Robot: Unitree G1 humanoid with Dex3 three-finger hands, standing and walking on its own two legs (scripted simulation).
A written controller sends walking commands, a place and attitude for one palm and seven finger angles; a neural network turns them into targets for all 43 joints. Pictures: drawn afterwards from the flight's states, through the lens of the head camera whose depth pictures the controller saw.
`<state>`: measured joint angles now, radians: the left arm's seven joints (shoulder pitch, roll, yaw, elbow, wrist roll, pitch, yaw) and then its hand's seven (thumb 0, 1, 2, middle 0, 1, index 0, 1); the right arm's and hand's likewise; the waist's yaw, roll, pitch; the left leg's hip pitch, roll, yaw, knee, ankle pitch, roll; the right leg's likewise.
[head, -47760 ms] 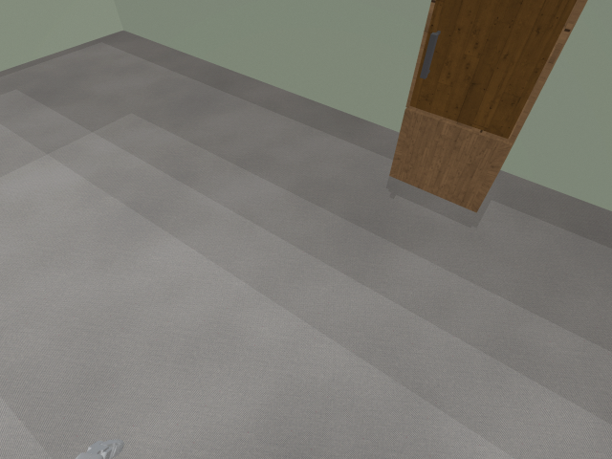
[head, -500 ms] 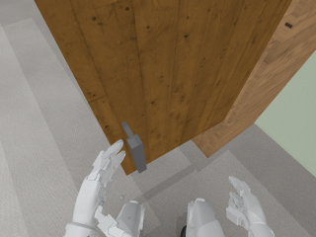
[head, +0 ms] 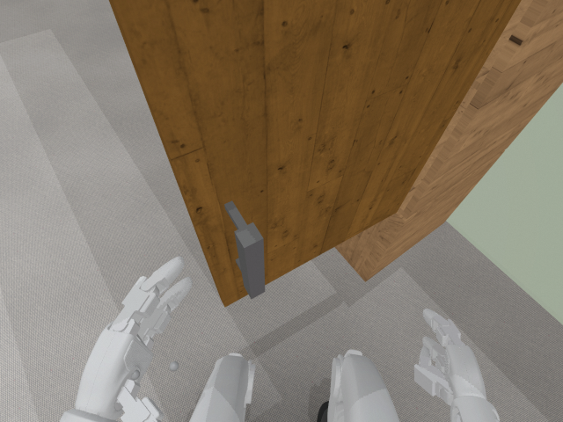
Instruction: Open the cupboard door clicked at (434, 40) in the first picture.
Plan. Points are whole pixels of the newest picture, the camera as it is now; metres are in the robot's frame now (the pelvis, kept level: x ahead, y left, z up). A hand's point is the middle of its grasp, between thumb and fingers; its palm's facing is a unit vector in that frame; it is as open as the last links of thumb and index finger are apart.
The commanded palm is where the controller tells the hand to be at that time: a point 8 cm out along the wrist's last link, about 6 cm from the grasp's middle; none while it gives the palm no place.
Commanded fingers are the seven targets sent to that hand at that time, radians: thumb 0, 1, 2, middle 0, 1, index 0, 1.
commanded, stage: draw the hand back to the body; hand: left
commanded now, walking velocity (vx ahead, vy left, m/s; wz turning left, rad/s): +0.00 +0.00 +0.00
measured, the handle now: (244, 253) +0.32 +0.08 +0.06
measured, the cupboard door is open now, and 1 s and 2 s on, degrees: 85 85 85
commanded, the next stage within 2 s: step back with the hand held close in 1.56 s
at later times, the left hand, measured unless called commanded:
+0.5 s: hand (92, 329) +0.19 +0.18 +0.17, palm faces -0.09 -0.99 -0.10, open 16.1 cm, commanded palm +0.16 +0.24 +0.19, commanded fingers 0.00 -0.25 0.41 -0.16 -0.30 -0.16 -0.30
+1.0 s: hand out of the picture +0.24 +0.24 +0.29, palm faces +0.39 -0.81 -0.44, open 11.2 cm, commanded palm +0.19 +0.28 +0.31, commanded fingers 0.00 0.62 0.78 -0.19 -0.30 -0.19 -0.30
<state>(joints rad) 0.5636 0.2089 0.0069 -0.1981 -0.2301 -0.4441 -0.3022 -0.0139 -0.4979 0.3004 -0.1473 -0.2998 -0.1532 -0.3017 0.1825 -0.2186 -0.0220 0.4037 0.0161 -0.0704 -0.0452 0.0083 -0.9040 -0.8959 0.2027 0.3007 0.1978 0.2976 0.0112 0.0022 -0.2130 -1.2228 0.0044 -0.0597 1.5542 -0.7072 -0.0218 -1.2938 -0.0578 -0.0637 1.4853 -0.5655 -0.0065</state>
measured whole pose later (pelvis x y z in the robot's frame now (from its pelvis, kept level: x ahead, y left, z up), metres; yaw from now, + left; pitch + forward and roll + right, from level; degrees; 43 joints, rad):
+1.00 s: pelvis +0.06 +0.00 +0.14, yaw +0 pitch +2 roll -1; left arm 0.58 0.36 0.24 -0.47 -0.05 0.01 0.16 0.00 0.29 0.64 -0.19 -0.30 -0.19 -0.30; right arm 0.30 -0.22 0.05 0.52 0.02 -0.12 -0.13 0.01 -0.90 -0.90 0.20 0.30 0.20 0.30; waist 0.05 0.07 -0.10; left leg -0.32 0.02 -0.03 0.76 -0.47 -0.02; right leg -0.40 -0.04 -0.07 0.75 -0.38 0.00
